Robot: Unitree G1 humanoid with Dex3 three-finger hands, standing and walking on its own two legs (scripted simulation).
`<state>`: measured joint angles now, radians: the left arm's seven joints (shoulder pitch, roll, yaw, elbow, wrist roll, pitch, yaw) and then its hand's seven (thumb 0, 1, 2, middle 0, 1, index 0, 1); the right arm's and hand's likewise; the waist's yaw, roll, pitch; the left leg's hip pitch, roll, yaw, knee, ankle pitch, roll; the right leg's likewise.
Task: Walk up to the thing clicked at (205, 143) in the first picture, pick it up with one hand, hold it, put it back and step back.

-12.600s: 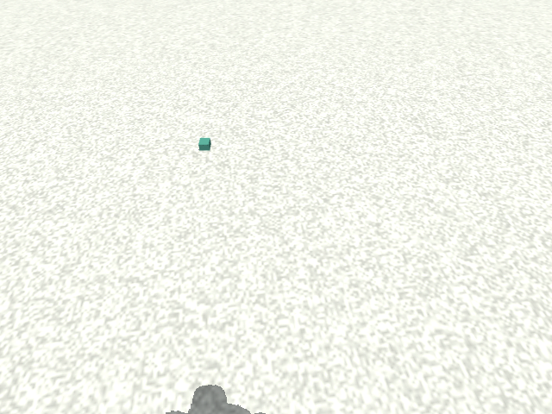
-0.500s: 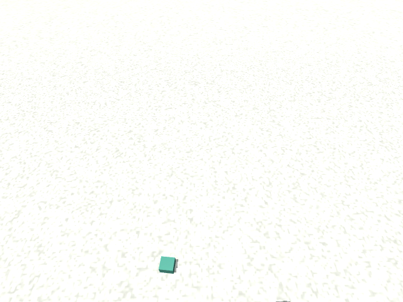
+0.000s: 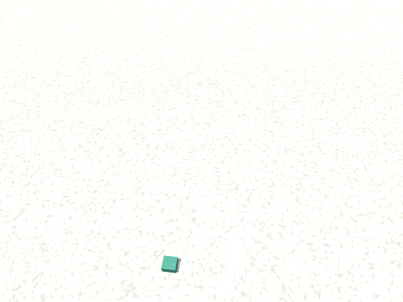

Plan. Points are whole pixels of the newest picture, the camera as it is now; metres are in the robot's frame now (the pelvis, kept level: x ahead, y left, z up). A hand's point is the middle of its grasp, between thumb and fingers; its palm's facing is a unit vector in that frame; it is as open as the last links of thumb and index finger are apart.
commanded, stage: stand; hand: left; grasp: from above
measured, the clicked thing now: (170, 264) +0.45 +0.19 -0.76
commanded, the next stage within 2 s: rise first in 1.18 s
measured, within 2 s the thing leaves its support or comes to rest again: neither
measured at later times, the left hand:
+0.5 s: hand out of the picture +0.06 +0.25 -0.16, palm faces -0.02 -0.94 -0.34, open 7.3 cm
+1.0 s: hand out of the picture +0.08 +0.26 -0.16, palm faces -0.01 -0.94 -0.35, open 7.3 cm
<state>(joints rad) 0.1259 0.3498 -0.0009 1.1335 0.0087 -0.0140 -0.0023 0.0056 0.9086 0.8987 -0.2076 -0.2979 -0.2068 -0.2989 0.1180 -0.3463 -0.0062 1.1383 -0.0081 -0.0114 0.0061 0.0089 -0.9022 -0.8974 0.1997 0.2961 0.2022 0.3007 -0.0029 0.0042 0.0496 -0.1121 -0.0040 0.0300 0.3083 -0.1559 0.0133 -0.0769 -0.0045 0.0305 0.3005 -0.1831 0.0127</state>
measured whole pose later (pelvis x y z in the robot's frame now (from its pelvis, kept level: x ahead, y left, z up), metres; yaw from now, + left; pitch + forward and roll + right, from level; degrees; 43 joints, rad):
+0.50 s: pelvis +0.00 +0.00 +0.00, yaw +1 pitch -2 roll +0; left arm 0.14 0.35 0.00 1.13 0.01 -0.01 0.00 0.01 0.91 0.90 -0.21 -0.30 -0.21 -0.30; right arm 0.12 -0.35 0.00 1.14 -0.01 -0.01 0.01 0.01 -0.90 -0.90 0.20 0.30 0.20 0.30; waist 0.00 0.00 0.05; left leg -0.13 -0.01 0.02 0.31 -0.16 0.02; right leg -0.08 -0.01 0.02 0.30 -0.19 0.02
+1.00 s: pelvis +0.01 +0.00 +0.00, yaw +1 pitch -2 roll +0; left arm 0.12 0.35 0.00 1.13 0.01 -0.02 0.00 0.01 0.91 0.90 -0.21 -0.30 -0.21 -0.30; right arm 0.10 -0.35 0.00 1.12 -0.01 -0.01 0.00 0.01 -0.90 -0.90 0.20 0.30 0.20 0.30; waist 0.00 0.01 0.05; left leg -0.12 -0.01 0.01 0.32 -0.17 0.02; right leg -0.07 -0.01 0.01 0.29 -0.20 0.02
